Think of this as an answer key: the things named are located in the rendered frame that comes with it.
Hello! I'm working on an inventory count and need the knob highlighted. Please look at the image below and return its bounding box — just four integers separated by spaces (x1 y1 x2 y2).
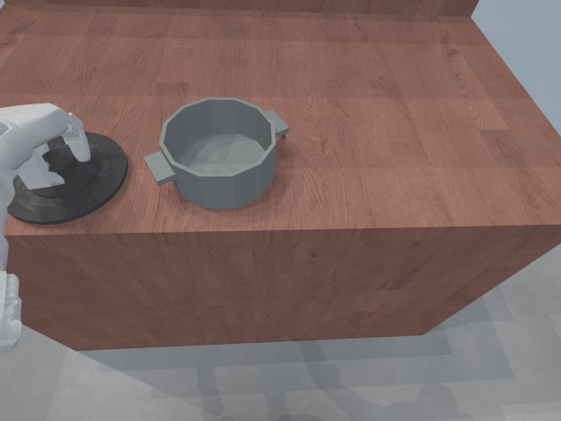
42 148 78 178

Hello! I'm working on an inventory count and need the pot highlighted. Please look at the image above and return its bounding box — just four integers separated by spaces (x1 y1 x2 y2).
143 97 289 210

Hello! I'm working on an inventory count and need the robot left forearm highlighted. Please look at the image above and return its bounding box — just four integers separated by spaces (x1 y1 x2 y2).
0 118 33 271

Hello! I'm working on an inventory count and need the lid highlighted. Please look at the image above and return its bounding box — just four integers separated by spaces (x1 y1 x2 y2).
7 132 128 225

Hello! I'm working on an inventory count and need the table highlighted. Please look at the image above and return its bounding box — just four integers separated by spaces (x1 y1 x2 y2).
0 0 561 351

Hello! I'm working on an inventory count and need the robot left hand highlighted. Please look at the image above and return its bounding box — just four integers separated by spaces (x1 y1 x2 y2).
0 103 90 189

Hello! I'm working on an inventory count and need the left robot upper arm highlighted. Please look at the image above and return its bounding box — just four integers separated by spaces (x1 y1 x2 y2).
0 269 22 353

